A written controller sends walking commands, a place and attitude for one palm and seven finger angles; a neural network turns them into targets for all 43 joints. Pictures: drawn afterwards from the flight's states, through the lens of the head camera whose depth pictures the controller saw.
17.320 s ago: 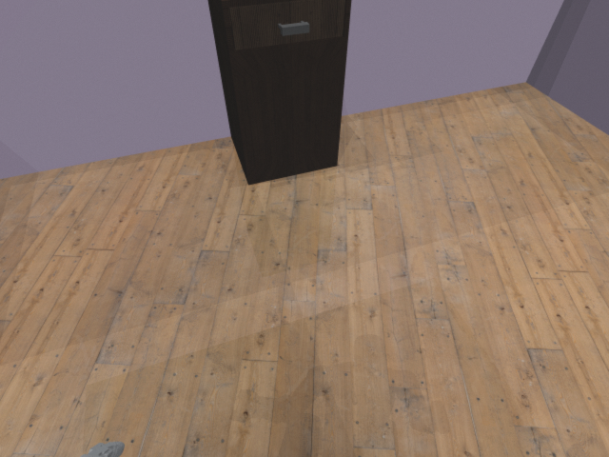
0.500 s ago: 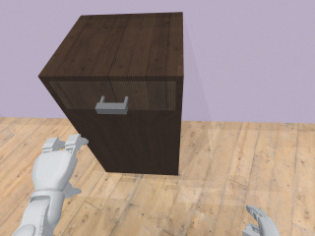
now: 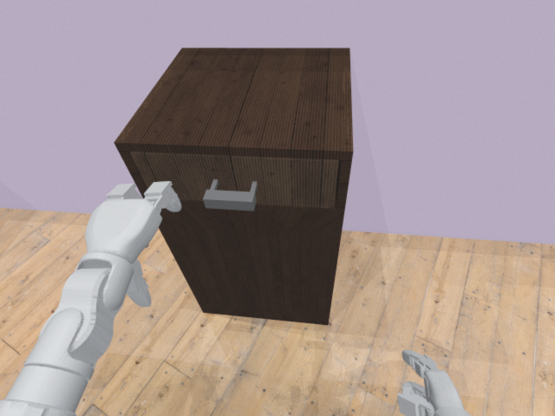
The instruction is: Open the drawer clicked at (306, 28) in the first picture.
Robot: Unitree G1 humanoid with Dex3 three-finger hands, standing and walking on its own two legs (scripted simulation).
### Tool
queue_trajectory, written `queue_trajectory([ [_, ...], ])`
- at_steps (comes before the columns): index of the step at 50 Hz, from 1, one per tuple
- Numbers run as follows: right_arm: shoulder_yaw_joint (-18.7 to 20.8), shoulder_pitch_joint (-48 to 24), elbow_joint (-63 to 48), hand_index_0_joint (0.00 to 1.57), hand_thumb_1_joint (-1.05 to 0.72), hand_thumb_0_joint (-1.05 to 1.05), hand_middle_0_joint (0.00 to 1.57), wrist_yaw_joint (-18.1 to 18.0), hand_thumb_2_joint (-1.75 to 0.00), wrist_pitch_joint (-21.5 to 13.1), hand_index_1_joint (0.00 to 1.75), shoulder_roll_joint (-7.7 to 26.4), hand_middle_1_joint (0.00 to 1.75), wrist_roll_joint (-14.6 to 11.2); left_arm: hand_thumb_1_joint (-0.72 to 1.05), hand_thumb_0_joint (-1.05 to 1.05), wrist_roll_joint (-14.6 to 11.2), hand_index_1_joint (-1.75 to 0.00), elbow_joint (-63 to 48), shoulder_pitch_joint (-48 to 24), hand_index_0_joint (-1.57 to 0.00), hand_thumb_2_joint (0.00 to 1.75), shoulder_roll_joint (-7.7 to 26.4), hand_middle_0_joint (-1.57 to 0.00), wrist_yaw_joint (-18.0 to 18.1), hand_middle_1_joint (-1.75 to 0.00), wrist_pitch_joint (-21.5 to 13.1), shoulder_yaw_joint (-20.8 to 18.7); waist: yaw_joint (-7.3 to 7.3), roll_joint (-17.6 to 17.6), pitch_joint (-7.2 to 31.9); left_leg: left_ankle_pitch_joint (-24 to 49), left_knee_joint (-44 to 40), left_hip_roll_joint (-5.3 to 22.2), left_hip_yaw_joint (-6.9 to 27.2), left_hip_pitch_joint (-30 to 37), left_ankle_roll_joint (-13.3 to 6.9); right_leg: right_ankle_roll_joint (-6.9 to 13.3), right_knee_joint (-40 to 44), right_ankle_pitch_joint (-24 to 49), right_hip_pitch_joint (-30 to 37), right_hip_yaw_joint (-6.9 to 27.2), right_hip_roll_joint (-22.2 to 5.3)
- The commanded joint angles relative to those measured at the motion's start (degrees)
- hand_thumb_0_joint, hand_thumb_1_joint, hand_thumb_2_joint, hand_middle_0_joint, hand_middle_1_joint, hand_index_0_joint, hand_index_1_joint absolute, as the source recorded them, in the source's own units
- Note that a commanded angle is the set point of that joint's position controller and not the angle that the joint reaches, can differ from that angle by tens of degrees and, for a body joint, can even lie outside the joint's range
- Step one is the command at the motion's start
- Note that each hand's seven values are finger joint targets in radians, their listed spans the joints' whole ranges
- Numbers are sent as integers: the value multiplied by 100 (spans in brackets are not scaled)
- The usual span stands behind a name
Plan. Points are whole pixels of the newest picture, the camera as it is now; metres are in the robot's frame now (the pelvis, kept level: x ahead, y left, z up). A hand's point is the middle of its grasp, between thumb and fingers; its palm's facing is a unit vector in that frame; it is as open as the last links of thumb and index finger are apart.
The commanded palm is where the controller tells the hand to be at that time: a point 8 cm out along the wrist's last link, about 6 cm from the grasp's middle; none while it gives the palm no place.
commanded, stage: raise the hand with hooked fingers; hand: left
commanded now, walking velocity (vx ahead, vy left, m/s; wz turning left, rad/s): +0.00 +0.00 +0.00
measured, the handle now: (232, 192) +0.54 +0.18 -0.03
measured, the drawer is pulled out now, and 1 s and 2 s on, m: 0.00 0.00 0.00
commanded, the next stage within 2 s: move the hooked fingers above the handle in 0.32 s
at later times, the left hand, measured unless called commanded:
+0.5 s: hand (148, 259) +0.29 +0.23 +0.08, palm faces +0.04 -0.08 -1.00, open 13.9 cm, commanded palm +0.28 +0.23 +0.13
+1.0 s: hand (180, 225) +0.37 +0.22 +0.05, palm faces -0.04 -0.05 -1.00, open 13.9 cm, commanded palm +0.36 +0.23 +0.12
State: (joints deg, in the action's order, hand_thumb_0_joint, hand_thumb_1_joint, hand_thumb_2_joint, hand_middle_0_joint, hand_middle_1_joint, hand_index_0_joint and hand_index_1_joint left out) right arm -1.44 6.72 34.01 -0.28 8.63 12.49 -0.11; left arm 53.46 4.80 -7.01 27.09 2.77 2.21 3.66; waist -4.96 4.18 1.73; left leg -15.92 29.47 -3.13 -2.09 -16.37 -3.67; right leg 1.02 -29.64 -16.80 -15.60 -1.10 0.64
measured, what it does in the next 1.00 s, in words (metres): stands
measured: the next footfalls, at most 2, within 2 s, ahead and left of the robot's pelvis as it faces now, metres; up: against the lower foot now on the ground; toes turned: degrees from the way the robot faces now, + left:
none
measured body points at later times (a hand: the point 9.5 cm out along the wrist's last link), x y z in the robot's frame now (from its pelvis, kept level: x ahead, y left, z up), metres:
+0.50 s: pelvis -0.02 -0.01 +0.00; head +0.00 -0.04 +0.45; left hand +0.28 +0.23 +0.13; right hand +0.16 -0.23 -0.12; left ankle -0.01 +0.08 -0.74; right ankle -0.02 -0.11 -0.74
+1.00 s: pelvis -0.01 -0.02 -0.01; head +0.04 -0.05 +0.44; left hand +0.37 +0.22 +0.11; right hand +0.12 -0.28 -0.14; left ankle -0.01 +0.07 -0.73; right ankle -0.02 -0.11 -0.74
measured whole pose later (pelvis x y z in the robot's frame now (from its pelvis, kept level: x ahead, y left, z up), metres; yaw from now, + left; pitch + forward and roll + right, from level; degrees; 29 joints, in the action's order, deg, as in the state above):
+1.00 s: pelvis -0.01 -0.02 -0.01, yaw -1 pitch +8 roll +0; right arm 2.4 13.2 37.4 -2.2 7.3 15.2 -0.9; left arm 56.1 29.9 -23.3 28.1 6.9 -6.4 2.3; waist -1.5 2.8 3.1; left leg -16.5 33.0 -1.5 -2.2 -24.5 -2.1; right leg 2.8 -33.6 -17.4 -24.2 -1.2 2.2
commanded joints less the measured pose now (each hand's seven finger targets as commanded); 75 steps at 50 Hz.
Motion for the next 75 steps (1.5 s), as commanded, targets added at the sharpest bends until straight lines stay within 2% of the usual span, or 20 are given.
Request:
queue_trajectory([
  [1,337,-434,-796,20,-90,0,20,-16,-90,-193,30,772,30,-25,-50,0,-95,-120,-980,-1095,-30,30,1048,-30,38,-120,-209,-683,35,-338,1215,2263,-344,275,354,676,271,164,276,1471,373,74,76],
  [8,427,-370,-760,20,-90,0,20,-1,-90,-287,30,779,30,11,-50,0,-34,-120,-1445,-1292,-30,30,1271,-30,412,-120,-634,-962,-11,-99,1491,2034,-346,278,410,798,302,185,255,1150,241,97,88],
  [14,464,-395,-646,20,-90,0,20,-23,-90,-345,30,809,30,-46,-50,0,-5,-120,-1230,-1396,-30,30,1270,-30,709,-120,-540,-964,14,-59,1469,1624,-395,244,378,678,287,188,278,914,177,125,110],
  [17,462,-426,-620,20,-90,0,20,-24,-90,-346,30,786,30,-63,-50,0,26,-120,-1223,-1442,-30,30,1118,-30,710,-120,-423,-731,52,-13,1430,1504,-425,235,365,694,286,188,295,814,139,124,90],
  [22,402,-452,-628,20,-90,0,20,-67,-90,-327,30,797,30,-82,-50,0,-21,-120,-886,-1449,-30,30,984,-30,524,-120,-275,-534,113,-337,1119,1275,-496,218,292,518,221,160,394,765,175,126,76],
  [25,369,-392,-555,20,-90,0,20,-142,-90,-339,30,821,30,-93,-50,0,47,-120,-416,-1954,-30,30,1246,-30,469,-120,-309,-673,158,-545,955,925,-518,185,250,342,181,140,475,495,112,163,73],
  [32,415,-199,-472,20,-90,0,20,-243,-90,-417,30,790,30,-84,-50,0,105,-120,152,-2801,-30,30,1310,-30,513,-120,-670,-648,216,-232,1348,1041,-280,106,158,359,133,136,390,765,82,256,51],
  [37,468,3,-425,20,-90,0,20,-249,-90,-422,30,821,30,-95,-50,0,145,-120,759,-3083,-30,30,1289,-30,557,-120,-733,-617,242,-332,1516,1180,-106,91,133,183,115,132,242,1026,36,265,48],
  [43,542,242,-394,20,-90,0,20,-262,-90,-361,30,892,30,-109,-50,0,201,-120,1299,-3448,-30,30,1545,-30,597,-120,-777,-803,279,-543,1814,1346,100,63,83,-138,80,104,56,1464,170,345,27],
  [45,574,317,-385,20,-90,0,20,-259,-90,-343,30,912,30,-105,-50,0,217,-120,1367,-3456,-30,30,1623,-30,618,-120,-831,-870,261,-460,1905,1494,154,63,85,-170,71,108,-4,1678,201,370,27],
  [46,581,356,-383,20,-90,0,20,-251,-90,-338,30,910,30,-104,-50,0,209,-120,1310,-3640,-30,30,1458,-30,631,-120,-861,-701,328,-399,1959,1589,196,55,85,-153,72,108,-56,1818,168,348,28],
  [50,657,527,-347,20,-90,0,20,-235,-90,-306,30,933,30,-94,-50,0,256,-120,1501,-3672,-30,30,1685,-30,743,-120,-936,-946,296,-364,2220,1732,297,55,71,-214,65,107,-161,2028,231,375,41],
  [54,714,660,-270,20,-90,0,20,-201,-90,-269,30,963,30,-100,-50,0,268,-120,1724,-3723,-30,30,1664,-30,852,-120,-929,-990,366,-435,2300,1987,398,65,73,-261,65,106,-259,2347,183,347,71],
  [56,721,733,-251,20,-90,0,20,-187,-90,-252,30,958,30,-105,-50,0,289,-120,1827,-3892,-30,30,1496,-30,885,-120,-908,-796,427,-422,2267,1972,415,71,58,-262,62,99,-278,2319,71,319,71],
  [59,736,801,-214,20,-90,0,20,-197,-90,-209,30,1005,30,-92,-50,0,347,-120,2031,-4011,-30,30,1801,-30,928,-120,-895,-1039,417,-480,2392,2053,456,71,63,-328,58,103,-319,2415,138,330,86],
  [61,742,861,-190,20,-90,0,20,-185,-90,-205,30,976,30,-99,-50,0,368,-120,2108,-4230,-30,30,1578,-30,940,-120,-906,-799,497,-349,2374,2074,487,80,50,-283,57,98,-341,2449,11,309,80],
  [67,746,1045,-99,20,-90,0,20,-198,-90,-163,30,1012,30,-104,-50,0,461,-120,2730,-4956,-30,30,1454,-30,966,-120,-929,-541,741,-439,2162,1785,570,101,99,-329,45,104,-324,1936,-511,238,127],
  [71,771,1242,-63,20,-90,0,20,-179,-90,-164,30,1005,30,-62,-50,0,545,-120,2793,-5533,-30,30,1505,-30,1074,-120,-1043,-519,789,-36,2587,2089,709,137,191,-56,80,150,-467,1868,-765,195,166],
  [73,800,1331,-22,20,-90,0,20,-143,-90,-154,30,996,30,-43,-50,0,537,-120,3049,-5534,-30,30,1326,-30,1135,-120,-1026,-448,819,-121,2587,2212,773,167,212,0,98,152,-502,1813,-939,145,190],
  [75,777,1409,10,20,-90,0,20,-120,-90,-132,30,1036,30,-45,-50,0,562,-120,3304,-5688,-30,30,1437,-30,1176,-120,-974,-501,843,-173,2575,2183,775,174,238,-138,114,155,-539,1773,-984,121,202],
])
